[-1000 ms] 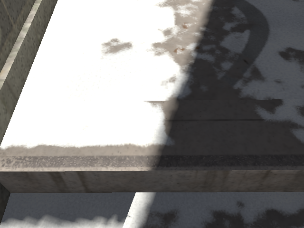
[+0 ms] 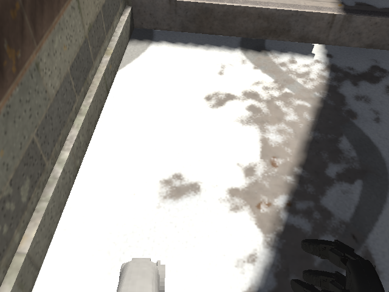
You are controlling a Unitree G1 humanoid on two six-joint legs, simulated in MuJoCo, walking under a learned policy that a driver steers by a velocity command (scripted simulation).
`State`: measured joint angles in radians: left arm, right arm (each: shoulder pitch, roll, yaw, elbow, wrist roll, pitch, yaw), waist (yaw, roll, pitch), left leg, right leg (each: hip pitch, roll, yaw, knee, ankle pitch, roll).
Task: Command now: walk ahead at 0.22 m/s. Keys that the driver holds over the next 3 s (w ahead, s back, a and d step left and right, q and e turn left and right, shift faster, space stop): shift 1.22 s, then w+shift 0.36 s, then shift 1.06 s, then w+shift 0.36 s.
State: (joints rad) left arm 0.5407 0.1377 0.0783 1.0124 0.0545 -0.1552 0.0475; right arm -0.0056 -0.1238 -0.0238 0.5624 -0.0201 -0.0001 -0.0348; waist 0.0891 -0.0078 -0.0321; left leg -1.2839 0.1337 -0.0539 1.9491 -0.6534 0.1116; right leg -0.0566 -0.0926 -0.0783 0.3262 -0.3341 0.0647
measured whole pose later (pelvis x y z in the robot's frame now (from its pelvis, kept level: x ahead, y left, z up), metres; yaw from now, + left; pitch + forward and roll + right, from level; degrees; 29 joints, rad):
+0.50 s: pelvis +0.16 +0.13 +0.16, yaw +1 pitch -2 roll -2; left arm 0.19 0.15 0.05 0.77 0.03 0.05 0.02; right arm 0.29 -0.11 -0.03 0.83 0.02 -0.08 -0.07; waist -0.01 -0.07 0.11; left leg -0.37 0.04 0.14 0.60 -0.21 0.08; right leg -0.68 0.03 0.05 1.07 -0.17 -0.02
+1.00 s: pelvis +0.21 +0.09 +0.18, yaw +1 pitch -1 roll -1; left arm 0.25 0.17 0.05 0.70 0.01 -0.03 0.02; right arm 0.25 -0.18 -0.05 0.79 0.01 -0.02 -0.05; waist -0.01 0.00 -0.01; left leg -0.23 0.04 0.09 0.43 -0.20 0.01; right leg -0.21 0.03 -0.01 0.38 -0.17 -0.02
